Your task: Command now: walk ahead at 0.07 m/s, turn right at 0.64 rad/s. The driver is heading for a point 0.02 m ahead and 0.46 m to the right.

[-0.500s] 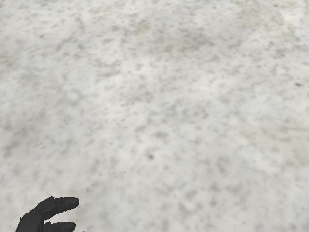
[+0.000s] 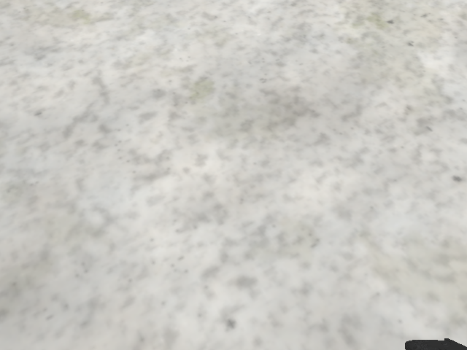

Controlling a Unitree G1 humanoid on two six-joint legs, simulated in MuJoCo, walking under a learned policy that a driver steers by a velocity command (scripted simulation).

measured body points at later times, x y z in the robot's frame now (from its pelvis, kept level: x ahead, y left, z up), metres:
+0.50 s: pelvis +0.03 -0.05 +0.02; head +0.06 -0.11 +0.46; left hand +0.26 +0.19 -0.06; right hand +0.10 -0.38 -0.10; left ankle +0.11 +0.11 -0.64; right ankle +0.01 -0.13 -0.72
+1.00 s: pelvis +0.11 -0.06 +0.02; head +0.12 -0.07 +0.47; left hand +0.44 -0.03 -0.05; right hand -0.07 -0.33 -0.07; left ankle +0.19 +0.03 -0.72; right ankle +0.00 -0.16 -0.62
